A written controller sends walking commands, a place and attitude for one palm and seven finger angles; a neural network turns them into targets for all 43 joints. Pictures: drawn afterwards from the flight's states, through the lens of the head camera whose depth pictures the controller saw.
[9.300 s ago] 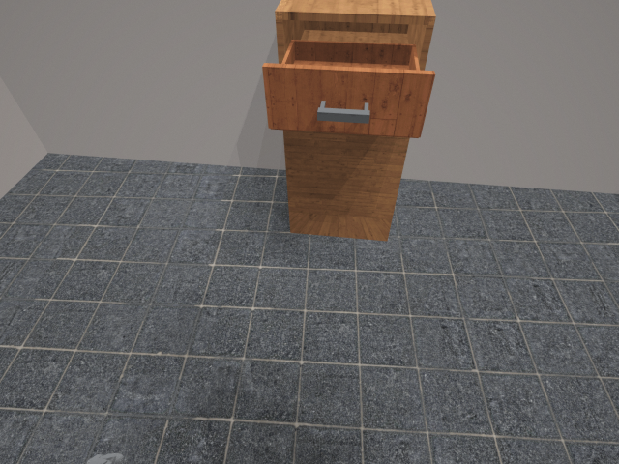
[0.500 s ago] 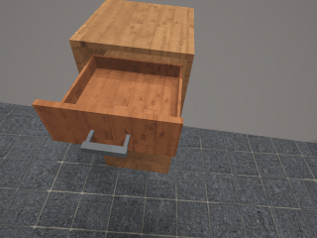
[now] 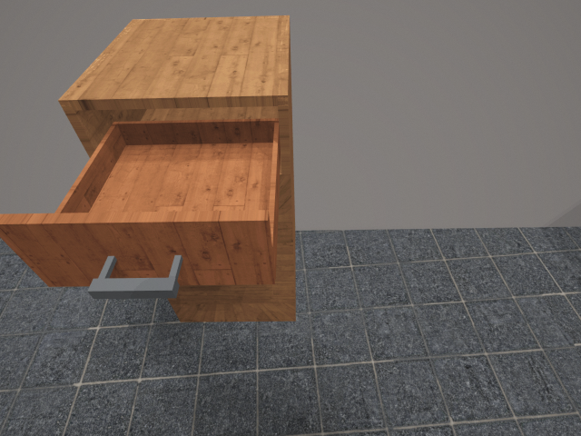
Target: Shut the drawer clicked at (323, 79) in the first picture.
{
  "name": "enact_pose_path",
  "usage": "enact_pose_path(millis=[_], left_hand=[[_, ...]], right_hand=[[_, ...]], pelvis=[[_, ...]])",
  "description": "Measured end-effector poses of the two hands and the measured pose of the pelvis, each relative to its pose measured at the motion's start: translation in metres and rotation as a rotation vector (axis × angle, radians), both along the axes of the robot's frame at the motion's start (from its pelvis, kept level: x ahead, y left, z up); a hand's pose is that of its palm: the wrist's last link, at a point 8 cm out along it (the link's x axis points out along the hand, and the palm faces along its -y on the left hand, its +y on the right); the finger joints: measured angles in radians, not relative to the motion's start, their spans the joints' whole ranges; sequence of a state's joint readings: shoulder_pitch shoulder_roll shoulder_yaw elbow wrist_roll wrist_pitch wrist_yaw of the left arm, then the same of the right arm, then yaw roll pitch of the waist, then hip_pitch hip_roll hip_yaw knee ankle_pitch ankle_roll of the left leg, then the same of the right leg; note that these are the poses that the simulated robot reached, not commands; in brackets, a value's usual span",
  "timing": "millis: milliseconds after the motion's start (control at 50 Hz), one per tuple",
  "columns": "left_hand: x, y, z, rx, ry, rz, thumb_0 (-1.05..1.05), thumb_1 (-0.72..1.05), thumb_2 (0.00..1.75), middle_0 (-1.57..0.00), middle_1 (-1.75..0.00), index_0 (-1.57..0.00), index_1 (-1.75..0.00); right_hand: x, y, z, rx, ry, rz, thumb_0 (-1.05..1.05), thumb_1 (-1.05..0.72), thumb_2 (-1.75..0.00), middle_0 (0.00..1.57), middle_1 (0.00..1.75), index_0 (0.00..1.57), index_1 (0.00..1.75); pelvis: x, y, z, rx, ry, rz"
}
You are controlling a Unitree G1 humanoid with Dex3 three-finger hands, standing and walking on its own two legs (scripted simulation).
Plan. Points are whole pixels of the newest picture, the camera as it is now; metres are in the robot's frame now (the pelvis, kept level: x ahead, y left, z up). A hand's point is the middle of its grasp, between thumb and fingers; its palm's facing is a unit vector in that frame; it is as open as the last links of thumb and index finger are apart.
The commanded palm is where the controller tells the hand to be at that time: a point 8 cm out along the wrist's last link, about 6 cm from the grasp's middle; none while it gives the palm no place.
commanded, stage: come to a stop and stand still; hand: left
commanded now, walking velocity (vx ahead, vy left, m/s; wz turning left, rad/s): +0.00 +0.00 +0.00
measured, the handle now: (139, 275) +0.33 +0.24 +0.05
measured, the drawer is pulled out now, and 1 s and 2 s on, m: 0.29 0.29 0.29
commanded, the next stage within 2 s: look again from close up in 0.98 s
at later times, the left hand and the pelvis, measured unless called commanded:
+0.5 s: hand out of the picture +0.06 +0.15 -0.15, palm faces +0.03 -0.97 -0.23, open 7.3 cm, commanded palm none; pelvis +0.04 -0.04 +0.01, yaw +1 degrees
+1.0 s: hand out of the picture +0.05 +0.15 -0.16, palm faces +0.06 -0.98 -0.20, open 7.4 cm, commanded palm none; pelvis +0.06 -0.02 +0.02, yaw +1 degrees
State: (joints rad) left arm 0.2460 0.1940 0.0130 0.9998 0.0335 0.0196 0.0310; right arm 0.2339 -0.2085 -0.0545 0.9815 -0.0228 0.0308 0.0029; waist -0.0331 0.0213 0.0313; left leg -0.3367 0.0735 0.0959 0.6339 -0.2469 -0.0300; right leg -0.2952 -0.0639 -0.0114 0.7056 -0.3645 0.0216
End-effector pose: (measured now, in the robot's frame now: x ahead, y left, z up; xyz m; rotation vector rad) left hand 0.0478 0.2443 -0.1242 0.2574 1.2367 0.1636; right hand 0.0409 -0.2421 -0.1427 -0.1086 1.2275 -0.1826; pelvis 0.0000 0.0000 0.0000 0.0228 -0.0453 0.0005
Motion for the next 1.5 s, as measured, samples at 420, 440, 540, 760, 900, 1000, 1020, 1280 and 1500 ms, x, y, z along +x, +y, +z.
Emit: enact_pose_path(millis=[420,440,540,760,900,1000,1020,1280,1500], left_hand=[[0.017,-0.044,0.007,-0.036,0.037,0.041,0.00,0.93,0.89,-0.20,-0.30,-0.20,-0.30],[0.014,-0.045,0.006,-0.039,0.047,0.047,0.00,0.93,0.89,-0.20,-0.30,-0.20,-0.30],[0.002,-0.050,0.002,-0.060,0.099,0.073,0.00,0.92,0.89,-0.20,-0.30,-0.20,-0.30],[-0.011,-0.058,-0.003,-0.106,0.153,0.112,0.00,0.91,0.89,-0.20,-0.30,-0.20,-0.29],[-0.008,-0.051,-0.003,-0.099,0.149,0.120,0.00,0.91,0.89,-0.20,-0.30,-0.20,-0.29],[-0.003,-0.044,-0.001,-0.087,0.142,0.117,0.00,0.91,0.89,-0.20,-0.30,-0.20,-0.29],[-0.002,-0.042,0.000,-0.084,0.141,0.116,0.00,0.91,0.89,-0.20,-0.30,-0.20,-0.29],[0.006,-0.033,0.002,-0.069,0.135,0.109,0.00,0.91,0.89,-0.19,-0.30,-0.20,-0.29],[0.002,-0.042,0.000,-0.088,0.148,0.116,0.00,0.91,0.89,-0.19,-0.30,-0.20,-0.29]], right_hand=[[-0.071,0.003,0.002,0.086,0.296,0.006,0.00,-0.91,-0.90,0.20,0.30,0.20,0.30],[-0.064,0.002,0.002,0.083,0.288,0.010,0.00,-0.91,-0.90,0.20,0.30,0.20,0.30],[-0.024,-0.003,0.004,0.057,0.226,0.033,0.00,-0.91,-0.90,0.20,0.30,0.20,0.30],[0.051,-0.016,0.015,-0.016,0.098,0.086,0.00,-0.92,-0.90,0.20,0.30,0.20,0.30],[0.067,-0.010,0.016,-0.016,0.074,0.097,0.00,-0.91,-0.90,0.20,0.30,0.20,0.30],[0.062,-0.008,0.016,-0.014,0.092,0.095,0.00,-0.93,-0.90,0.20,0.30,0.20,0.30],[0.060,-0.007,0.016,-0.013,0.098,0.094,0.00,-0.93,-0.90,0.20,0.30,0.20,0.30],[0.022,0.007,0.011,0.025,0.200,0.071,0.00,-0.91,-0.90,0.20,0.30,0.20,0.30],[0.011,0.016,0.010,0.046,0.225,0.058,0.00,-0.91,-0.90,0.20,0.30,0.20,0.30]], pelvis=[[0.027,-0.035,0.012,-0.001,0.023,0.018],[0.029,-0.036,0.012,-0.002,0.023,0.018],[0.039,-0.035,0.014,-0.005,0.022,0.017],[0.056,-0.030,0.017,-0.008,0.021,0.018],[0.062,-0.027,0.017,-0.009,0.017,0.021],[0.064,-0.024,0.018,-0.008,0.019,0.022],[0.064,-0.023,0.018,-0.008,0.019,0.023],[0.065,-0.019,0.019,-0.005,0.022,0.026],[0.066,-0.019,0.019,-0.005,0.025,0.026]])
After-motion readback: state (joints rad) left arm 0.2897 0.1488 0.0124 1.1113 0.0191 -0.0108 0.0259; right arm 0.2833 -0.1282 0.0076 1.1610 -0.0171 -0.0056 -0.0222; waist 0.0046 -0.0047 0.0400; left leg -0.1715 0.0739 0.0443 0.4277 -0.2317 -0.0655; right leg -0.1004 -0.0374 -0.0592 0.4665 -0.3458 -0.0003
